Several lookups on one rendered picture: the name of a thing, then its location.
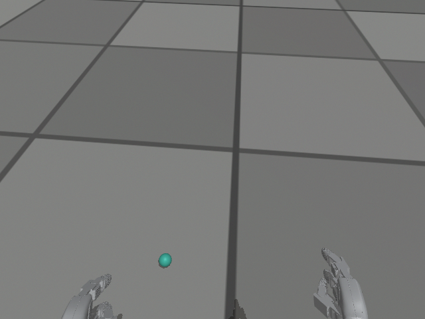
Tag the ball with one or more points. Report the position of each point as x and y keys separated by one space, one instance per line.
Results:
x=165 y=259

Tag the right robot hand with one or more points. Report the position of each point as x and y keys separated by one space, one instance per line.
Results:
x=346 y=290

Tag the left robot hand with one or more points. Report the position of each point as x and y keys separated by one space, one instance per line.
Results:
x=80 y=307

